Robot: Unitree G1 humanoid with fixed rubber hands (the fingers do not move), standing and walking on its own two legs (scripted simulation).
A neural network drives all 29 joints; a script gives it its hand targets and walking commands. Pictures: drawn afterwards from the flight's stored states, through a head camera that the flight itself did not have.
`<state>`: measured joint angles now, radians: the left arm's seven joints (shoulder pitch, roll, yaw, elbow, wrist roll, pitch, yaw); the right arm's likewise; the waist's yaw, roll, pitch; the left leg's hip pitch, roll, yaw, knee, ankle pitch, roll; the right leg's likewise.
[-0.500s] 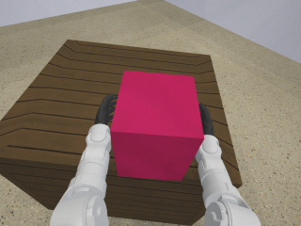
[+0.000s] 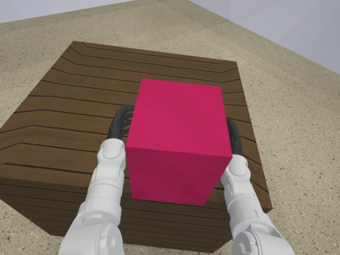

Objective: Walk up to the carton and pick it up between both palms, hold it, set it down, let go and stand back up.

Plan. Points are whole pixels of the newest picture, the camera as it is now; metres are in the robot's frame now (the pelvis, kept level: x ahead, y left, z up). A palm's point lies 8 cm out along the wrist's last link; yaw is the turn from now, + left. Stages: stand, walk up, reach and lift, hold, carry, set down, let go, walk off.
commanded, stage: reach and lift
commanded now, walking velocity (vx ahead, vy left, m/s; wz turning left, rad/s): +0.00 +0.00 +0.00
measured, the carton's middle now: (174, 145) +0.39 -0.01 +0.03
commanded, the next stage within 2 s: none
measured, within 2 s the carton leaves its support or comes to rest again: leaves its support in 0.54 s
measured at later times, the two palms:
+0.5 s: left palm (116, 135) +0.38 +0.13 +0.07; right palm (232, 150) +0.36 -0.16 +0.06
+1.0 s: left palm (113, 126) +0.38 +0.14 +0.11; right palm (237, 144) +0.36 -0.15 +0.09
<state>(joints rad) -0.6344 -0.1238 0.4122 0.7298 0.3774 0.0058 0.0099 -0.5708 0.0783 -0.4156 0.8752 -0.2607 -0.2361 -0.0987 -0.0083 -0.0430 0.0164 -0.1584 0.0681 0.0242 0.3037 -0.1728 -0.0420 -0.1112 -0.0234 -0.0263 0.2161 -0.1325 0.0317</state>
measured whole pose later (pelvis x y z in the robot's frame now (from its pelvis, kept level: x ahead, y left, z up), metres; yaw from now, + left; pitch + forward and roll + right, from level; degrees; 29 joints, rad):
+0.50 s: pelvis +0.00 +0.00 +0.00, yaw +0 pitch +3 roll -1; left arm -0.64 -0.11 0.38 0.75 0.35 0.00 0.03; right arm -0.58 0.06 -0.39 0.91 -0.24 -0.28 -0.12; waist -0.01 -0.04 -0.01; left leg -0.19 0.07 0.03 0.31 -0.16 -0.04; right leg -0.14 -0.02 -0.04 0.21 -0.12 0.03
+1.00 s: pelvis -0.01 +0.00 +0.00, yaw +2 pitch -1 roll -1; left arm -0.67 -0.09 0.30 0.64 0.31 0.17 0.06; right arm -0.60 0.00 -0.24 0.87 -0.05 -0.16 -0.14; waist -0.03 -0.05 0.01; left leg -0.13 0.07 0.01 0.31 -0.16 -0.04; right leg -0.05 -0.03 -0.07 0.20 -0.12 0.03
